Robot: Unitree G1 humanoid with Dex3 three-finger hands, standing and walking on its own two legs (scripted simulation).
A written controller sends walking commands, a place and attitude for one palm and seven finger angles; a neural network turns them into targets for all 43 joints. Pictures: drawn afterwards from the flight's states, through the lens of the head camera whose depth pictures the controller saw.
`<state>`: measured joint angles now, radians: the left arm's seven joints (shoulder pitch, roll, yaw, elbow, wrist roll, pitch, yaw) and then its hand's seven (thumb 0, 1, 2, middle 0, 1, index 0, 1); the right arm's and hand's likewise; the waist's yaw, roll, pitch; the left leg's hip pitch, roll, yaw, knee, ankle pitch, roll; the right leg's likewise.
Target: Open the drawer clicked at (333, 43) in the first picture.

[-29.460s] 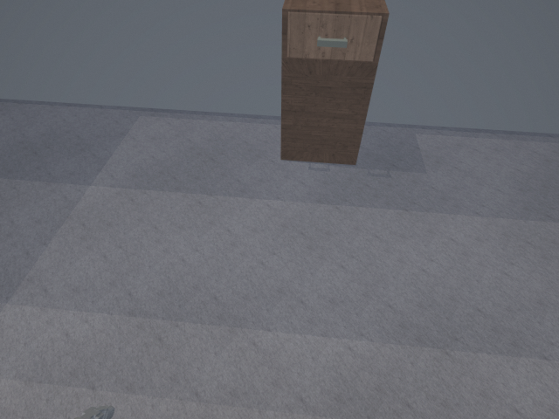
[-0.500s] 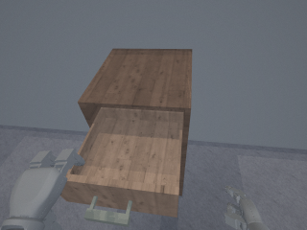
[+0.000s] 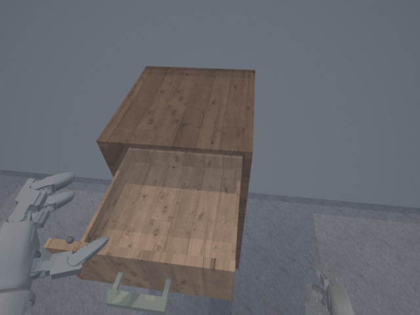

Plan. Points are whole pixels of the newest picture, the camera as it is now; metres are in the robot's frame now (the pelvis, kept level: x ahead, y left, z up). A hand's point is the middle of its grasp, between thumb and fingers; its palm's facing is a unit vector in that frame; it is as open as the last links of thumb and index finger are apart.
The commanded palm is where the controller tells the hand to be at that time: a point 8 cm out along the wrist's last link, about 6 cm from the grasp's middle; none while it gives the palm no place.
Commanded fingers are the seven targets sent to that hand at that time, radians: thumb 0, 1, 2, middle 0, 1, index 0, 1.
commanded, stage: draw the hand back to the body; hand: left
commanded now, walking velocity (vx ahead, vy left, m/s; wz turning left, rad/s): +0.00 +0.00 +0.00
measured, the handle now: (140, 290) +0.19 +0.18 -0.09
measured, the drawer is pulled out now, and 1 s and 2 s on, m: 0.30 0.30 0.30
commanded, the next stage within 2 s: step back with the hand held close in 0.48 s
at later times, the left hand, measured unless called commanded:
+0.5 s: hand (71, 234) +0.18 +0.22 +0.16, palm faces +0.39 -0.83 -0.40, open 7.6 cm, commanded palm +0.13 +0.26 +0.17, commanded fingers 0.00 0.90 0.90 -0.20 -0.30 -0.20 -0.30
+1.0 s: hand (59, 239) +0.18 +0.24 +0.15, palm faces +0.27 -0.81 -0.53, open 7.4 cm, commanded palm +0.11 +0.28 +0.17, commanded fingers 0.00 0.90 0.90 -0.20 -0.30 -0.20 -0.30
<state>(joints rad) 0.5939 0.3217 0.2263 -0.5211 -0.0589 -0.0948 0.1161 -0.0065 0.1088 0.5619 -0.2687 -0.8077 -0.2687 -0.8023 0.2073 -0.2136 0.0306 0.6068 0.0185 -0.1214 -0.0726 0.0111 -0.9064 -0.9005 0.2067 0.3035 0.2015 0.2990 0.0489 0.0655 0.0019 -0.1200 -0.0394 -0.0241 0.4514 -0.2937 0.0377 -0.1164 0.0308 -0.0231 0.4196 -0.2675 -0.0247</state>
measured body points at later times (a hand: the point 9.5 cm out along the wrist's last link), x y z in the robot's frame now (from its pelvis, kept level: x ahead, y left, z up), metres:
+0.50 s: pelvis +0.00 -0.02 +0.00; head -0.01 -0.05 +0.45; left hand +0.16 +0.26 +0.18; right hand +0.20 -0.23 -0.08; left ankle -0.03 +0.09 -0.74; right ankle -0.02 -0.10 -0.74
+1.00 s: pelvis -0.02 +0.00 +0.00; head +0.02 +0.00 +0.45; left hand +0.16 +0.28 +0.18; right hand +0.16 -0.25 -0.09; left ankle -0.03 +0.09 -0.74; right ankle -0.02 -0.10 -0.74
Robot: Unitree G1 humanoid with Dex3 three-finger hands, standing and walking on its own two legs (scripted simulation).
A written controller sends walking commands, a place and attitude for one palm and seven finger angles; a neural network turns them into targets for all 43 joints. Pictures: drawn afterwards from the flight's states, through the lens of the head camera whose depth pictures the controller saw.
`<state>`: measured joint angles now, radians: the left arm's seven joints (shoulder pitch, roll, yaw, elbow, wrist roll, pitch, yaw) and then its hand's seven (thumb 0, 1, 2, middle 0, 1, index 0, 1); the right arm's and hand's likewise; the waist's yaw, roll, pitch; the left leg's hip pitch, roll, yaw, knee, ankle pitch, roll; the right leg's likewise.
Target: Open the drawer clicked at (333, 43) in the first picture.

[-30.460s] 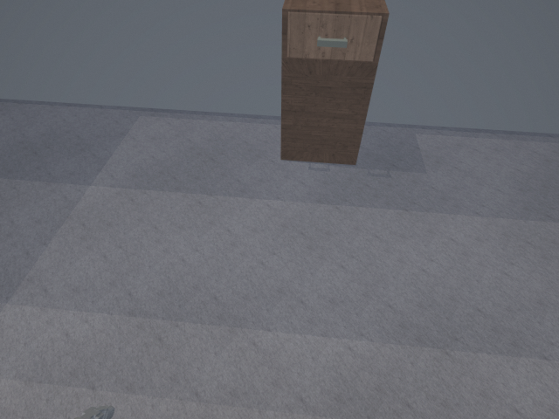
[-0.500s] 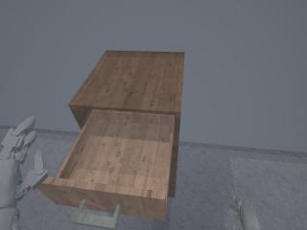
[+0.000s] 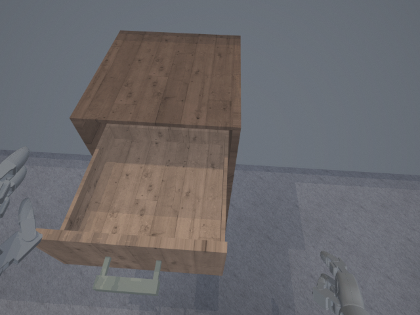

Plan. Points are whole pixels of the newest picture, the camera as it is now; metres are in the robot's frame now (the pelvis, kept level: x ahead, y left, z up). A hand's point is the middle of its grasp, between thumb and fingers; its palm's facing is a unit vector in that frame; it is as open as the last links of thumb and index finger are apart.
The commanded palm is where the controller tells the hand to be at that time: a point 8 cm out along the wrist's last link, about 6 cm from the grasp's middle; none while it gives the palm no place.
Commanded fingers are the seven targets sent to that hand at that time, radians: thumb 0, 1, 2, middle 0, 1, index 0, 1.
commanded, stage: step back with the hand held close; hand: left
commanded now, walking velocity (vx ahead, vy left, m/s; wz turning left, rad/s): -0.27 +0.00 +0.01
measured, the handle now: (130, 274) +0.21 +0.18 -0.09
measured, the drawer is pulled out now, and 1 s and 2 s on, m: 0.30 0.30 0.30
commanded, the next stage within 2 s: stop stepping back and stand still in 1.00 s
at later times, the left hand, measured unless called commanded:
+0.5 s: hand out of the picture +0.15 +0.26 +0.16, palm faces +0.37 -0.80 -0.47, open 7.4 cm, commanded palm +0.08 +0.29 +0.18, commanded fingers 0.00 0.90 0.90 -0.20 -0.30 -0.20 -0.30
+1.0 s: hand out of the picture +0.05 +0.20 +0.15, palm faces +0.29 -0.82 -0.50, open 7.4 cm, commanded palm -0.02 +0.24 +0.18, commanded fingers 0.00 0.90 0.90 -0.20 -0.30 -0.20 -0.30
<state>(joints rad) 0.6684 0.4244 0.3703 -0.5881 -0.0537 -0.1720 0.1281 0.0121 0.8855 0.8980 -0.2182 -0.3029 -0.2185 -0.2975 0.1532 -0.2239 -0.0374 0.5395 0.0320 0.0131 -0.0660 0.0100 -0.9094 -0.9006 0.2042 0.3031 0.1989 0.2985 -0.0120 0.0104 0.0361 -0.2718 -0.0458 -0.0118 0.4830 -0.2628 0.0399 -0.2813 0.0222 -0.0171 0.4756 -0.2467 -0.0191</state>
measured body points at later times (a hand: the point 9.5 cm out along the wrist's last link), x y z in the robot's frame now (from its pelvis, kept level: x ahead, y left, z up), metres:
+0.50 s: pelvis -0.05 +0.01 +0.00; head -0.01 +0.03 +0.44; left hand +0.12 +0.30 +0.19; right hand +0.12 -0.22 -0.08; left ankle -0.01 +0.09 -0.74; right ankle -0.07 -0.11 -0.72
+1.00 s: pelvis -0.15 -0.04 +0.00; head -0.11 -0.03 +0.45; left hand +0.03 +0.24 +0.18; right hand +0.03 -0.30 -0.08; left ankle -0.14 +0.08 -0.74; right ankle -0.18 -0.12 -0.74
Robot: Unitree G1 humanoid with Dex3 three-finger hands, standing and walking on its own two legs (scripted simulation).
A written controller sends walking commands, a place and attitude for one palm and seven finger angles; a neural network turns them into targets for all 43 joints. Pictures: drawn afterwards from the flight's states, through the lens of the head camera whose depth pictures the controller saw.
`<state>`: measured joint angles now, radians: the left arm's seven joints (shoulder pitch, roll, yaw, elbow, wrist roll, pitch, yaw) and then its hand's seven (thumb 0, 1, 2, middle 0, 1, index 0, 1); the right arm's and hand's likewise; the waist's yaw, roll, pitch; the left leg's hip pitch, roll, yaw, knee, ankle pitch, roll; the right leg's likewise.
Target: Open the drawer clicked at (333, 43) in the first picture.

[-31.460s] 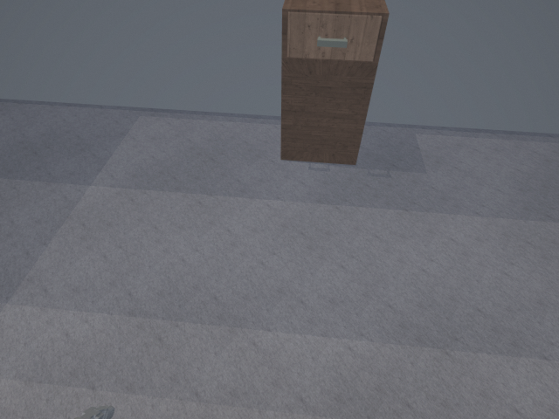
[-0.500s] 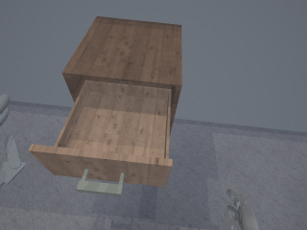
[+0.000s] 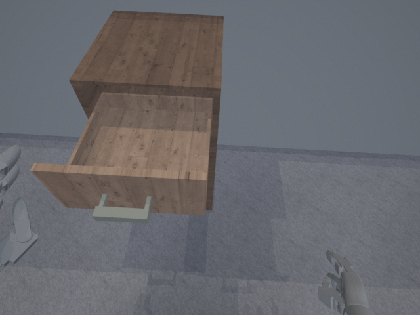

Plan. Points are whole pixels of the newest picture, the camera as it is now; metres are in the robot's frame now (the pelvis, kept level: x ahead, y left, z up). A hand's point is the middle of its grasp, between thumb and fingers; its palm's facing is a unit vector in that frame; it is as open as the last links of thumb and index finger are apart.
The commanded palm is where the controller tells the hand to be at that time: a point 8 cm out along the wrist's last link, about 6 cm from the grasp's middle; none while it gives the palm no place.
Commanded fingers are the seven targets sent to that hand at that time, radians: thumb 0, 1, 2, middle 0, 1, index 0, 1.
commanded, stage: stop stepping back and stand still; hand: left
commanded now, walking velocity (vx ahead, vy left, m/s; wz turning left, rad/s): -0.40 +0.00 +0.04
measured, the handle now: (124, 206) +0.36 +0.22 -0.09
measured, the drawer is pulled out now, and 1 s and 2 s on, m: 0.30 0.30 0.30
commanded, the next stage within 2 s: let the arm hang, fingers relaxed in 0.98 s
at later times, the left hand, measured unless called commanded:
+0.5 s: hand out of the picture +0.04 +0.21 +0.16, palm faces +0.41 -0.82 -0.38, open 7.4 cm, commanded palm -0.02 +0.26 +0.18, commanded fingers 0.00 0.90 0.90 -0.20 -0.30 -0.20 -0.30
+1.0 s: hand out of the picture +0.00 +0.20 +0.16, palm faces +0.39 -0.82 -0.41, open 7.4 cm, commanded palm -0.05 +0.25 +0.18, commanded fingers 0.00 0.90 0.90 -0.20 -0.30 -0.20 -0.30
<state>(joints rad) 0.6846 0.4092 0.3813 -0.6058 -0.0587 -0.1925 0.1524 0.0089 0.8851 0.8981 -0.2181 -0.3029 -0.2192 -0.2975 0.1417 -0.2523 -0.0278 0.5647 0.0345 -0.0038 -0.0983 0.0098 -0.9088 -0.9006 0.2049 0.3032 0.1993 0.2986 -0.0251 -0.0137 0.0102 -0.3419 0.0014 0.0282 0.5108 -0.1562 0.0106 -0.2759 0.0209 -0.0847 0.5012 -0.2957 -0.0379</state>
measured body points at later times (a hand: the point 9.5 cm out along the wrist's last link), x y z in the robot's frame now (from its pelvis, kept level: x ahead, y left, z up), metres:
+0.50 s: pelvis -0.14 -0.03 +0.00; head -0.15 -0.02 +0.45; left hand +0.01 +0.25 +0.18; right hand +0.00 -0.29 -0.08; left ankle -0.17 +0.08 -0.74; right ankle -0.08 -0.13 -0.73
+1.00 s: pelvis -0.17 -0.04 +0.00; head -0.17 -0.03 +0.45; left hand -0.02 +0.24 +0.18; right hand -0.01 -0.28 -0.07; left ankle -0.15 +0.06 -0.74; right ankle -0.13 -0.12 -0.74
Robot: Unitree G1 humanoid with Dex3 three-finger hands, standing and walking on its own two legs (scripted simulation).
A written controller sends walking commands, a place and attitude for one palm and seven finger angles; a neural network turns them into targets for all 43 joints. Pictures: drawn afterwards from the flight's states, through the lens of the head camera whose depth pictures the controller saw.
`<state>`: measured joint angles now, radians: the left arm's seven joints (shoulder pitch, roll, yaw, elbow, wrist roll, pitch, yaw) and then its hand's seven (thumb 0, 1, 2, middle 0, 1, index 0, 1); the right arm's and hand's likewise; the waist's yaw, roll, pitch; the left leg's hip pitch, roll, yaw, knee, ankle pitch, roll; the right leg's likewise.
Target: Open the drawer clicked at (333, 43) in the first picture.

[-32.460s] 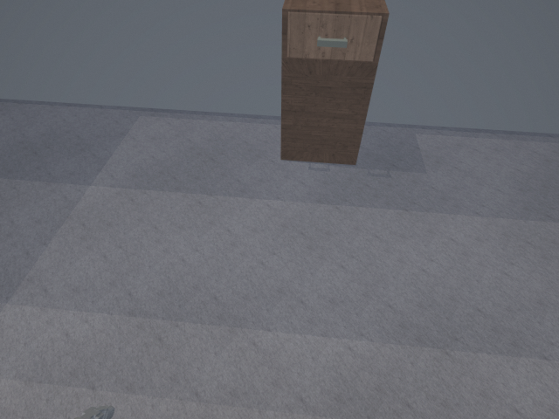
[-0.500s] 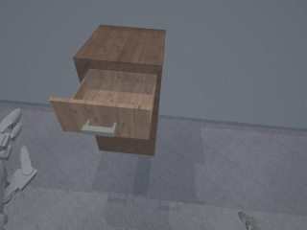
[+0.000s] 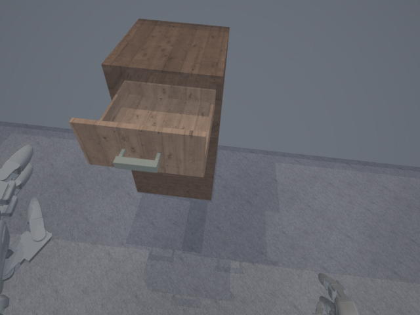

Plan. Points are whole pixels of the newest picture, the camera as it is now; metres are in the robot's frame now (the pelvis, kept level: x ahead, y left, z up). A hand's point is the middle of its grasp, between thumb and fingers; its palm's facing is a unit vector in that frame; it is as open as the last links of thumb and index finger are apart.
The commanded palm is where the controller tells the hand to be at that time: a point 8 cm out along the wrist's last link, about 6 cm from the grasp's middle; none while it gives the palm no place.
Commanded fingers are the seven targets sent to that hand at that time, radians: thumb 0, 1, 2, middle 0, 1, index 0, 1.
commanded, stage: let the arm hang, fingers relaxed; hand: left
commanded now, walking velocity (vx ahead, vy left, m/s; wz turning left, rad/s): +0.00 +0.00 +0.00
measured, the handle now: (138, 159) +0.54 +0.23 -0.09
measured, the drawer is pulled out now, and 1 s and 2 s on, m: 0.30 0.30 0.30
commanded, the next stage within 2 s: look to check the result in 1.18 s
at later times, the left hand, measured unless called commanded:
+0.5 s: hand out of the picture +0.01 +0.20 -0.17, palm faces +0.08 -0.98 -0.19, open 6.9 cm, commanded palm none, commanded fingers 0.00 0.90 0.90 -0.20 -0.30 -0.20 -0.30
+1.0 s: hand out of the picture +0.00 +0.16 -0.17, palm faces +0.05 -0.99 -0.15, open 7.4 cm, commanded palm none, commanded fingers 0.00 0.90 0.90 -0.20 -0.30 -0.20 -0.30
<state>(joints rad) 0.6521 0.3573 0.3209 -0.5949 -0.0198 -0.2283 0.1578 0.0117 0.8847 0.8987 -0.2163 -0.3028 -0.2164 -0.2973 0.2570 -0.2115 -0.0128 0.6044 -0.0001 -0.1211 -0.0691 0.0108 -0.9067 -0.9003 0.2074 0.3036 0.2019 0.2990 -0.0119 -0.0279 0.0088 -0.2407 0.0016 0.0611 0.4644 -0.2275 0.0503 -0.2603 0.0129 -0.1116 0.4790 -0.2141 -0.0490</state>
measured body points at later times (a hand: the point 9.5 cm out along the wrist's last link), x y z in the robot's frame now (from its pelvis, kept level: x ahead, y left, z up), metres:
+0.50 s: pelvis +0.01 +0.01 +0.00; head +0.04 +0.03 +0.45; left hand +0.00 +0.25 -0.16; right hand +0.04 -0.23 -0.14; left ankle +0.02 +0.10 -0.74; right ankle +0.03 -0.09 -0.74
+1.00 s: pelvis +0.02 +0.02 +0.00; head +0.03 +0.01 +0.45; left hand +0.00 +0.21 -0.16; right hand -0.02 -0.16 -0.16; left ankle +0.02 +0.10 -0.74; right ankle +0.03 -0.09 -0.74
